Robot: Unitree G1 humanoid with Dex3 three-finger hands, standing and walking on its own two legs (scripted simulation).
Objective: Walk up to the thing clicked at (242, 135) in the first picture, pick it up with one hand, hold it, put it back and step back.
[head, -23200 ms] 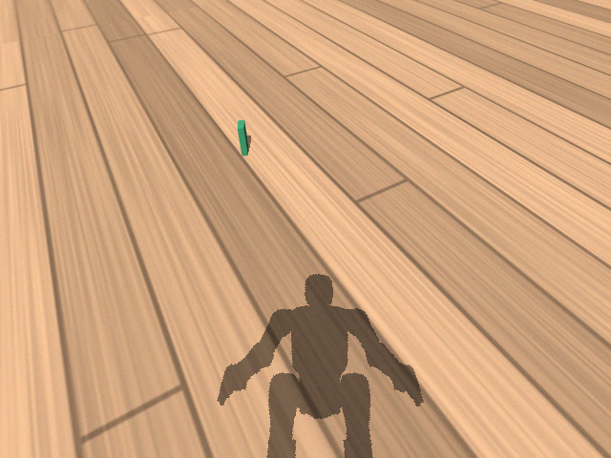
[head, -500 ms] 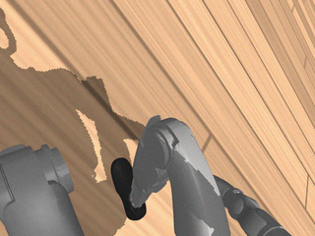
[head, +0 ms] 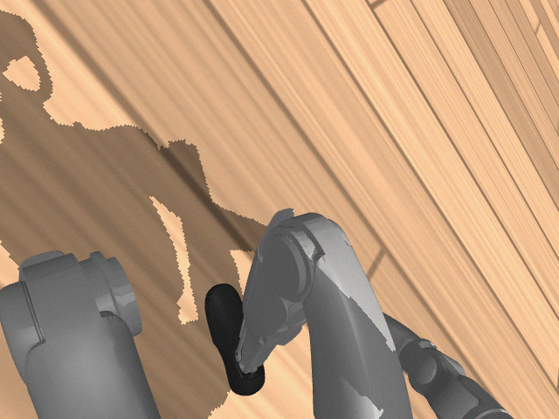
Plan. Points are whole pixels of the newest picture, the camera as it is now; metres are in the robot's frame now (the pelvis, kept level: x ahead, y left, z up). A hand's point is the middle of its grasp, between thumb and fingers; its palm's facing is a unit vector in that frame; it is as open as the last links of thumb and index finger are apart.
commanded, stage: withdraw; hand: left
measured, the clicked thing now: out of the picture +0.44 +0.30 -0.20
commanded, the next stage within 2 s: rise in 0.06 s
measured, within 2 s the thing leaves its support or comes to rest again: neither
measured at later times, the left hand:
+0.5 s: hand out of the picture +0.32 +0.47 +0.00, palm faces +0.55 -0.74 -0.38, open 17.3 cm
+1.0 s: hand out of the picture +0.23 +0.35 +0.18, palm faces +0.43 -0.77 -0.47, open 17.2 cm
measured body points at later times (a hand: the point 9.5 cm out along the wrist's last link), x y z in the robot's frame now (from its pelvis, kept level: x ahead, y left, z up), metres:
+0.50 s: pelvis +0.00 -0.01 +0.06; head +0.18 +0.13 +0.45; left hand +0.29 +0.51 +0.02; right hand +0.21 -0.23 -0.03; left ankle +0.08 +0.12 -0.26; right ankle +0.14 -0.11 -0.26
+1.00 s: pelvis +0.05 -0.02 +0.28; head +0.19 +0.06 +0.70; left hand +0.21 +0.39 +0.21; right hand +0.30 -0.21 +0.17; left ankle +0.08 +0.12 -0.26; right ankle +0.14 -0.11 -0.26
